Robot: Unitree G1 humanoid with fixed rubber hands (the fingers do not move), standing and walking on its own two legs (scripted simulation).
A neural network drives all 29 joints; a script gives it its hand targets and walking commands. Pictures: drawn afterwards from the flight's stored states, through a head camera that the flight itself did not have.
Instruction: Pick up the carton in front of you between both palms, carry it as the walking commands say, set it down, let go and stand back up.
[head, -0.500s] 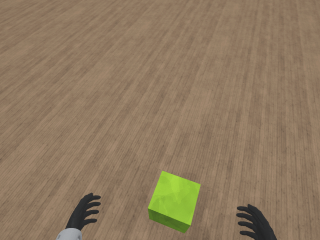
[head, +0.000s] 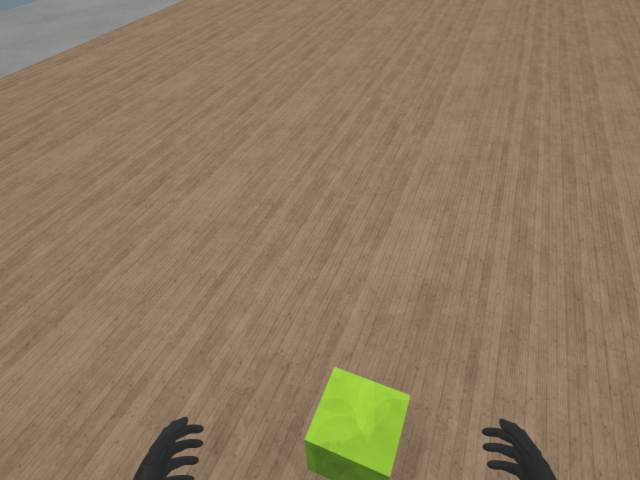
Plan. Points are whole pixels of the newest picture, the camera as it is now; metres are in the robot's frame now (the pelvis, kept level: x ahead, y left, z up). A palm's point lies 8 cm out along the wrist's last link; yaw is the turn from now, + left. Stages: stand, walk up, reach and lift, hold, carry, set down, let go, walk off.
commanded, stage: stand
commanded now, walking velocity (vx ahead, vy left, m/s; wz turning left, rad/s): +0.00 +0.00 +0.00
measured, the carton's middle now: (356, 434) +0.41 -0.06 -0.65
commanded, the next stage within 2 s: none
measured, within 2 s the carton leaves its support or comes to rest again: neither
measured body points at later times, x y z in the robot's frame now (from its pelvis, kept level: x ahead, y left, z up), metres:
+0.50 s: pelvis +0.05 -0.02 -0.02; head +0.05 -0.04 +0.43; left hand +0.18 +0.22 -0.13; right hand +0.10 -0.30 -0.14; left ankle -0.03 +0.12 -0.74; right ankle +0.01 -0.12 -0.74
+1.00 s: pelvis +0.05 -0.02 -0.02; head +0.05 -0.04 +0.43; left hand +0.14 +0.23 -0.14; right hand +0.03 -0.29 -0.16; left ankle -0.03 +0.12 -0.74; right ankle +0.01 -0.12 -0.74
